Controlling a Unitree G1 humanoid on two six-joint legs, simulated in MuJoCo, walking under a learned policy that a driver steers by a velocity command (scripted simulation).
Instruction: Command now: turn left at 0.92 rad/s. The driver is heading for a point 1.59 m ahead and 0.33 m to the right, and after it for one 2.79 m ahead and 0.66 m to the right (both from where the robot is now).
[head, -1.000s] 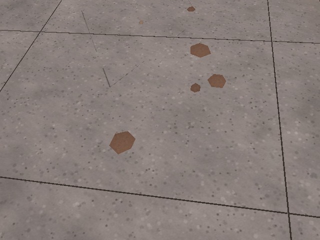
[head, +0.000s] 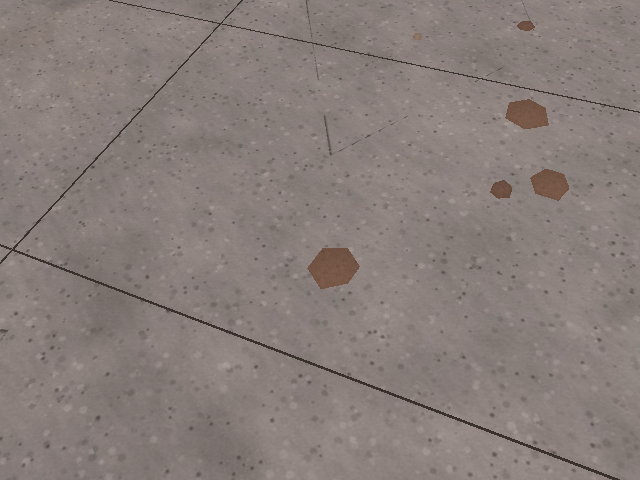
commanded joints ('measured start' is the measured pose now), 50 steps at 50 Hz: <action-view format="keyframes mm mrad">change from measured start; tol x64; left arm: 1 81 166 53 -30 2 -8 -2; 50 154 152 59 63 -9 -109 -65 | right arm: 1 -90 -53 0 -110 6 -5 12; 50 30 -22 53 15 0 -108 1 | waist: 1 59 -194 -59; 50 1 -59 18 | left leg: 1 -131 29 50 -69 -26 -8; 12 561 401 -190 -698 845 286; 21 464 338 -77 -982 -260 218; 34 475 421 199 -1016 -234 158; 41 184 286 415 -22 593 104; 43 -446 61 50 388 -136 23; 50 -257 190 14 168 296 89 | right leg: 1 208 -282 127 -46 582 -139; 18 -326 -37 68 711 -190 84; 50 19 -182 293 -266 17 -31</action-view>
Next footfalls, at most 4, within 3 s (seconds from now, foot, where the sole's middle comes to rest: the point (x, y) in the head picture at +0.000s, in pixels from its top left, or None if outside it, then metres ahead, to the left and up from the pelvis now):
0.20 left None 0.03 0.13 -0.78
0.82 right None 0.17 -0.21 -0.78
1.28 left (525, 414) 0.58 -0.36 -0.78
1.68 right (613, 276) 0.92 -0.64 -0.78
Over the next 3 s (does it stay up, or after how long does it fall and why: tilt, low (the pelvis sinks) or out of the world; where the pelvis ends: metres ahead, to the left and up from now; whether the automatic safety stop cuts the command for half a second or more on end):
stays up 1.59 -0.20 -0.01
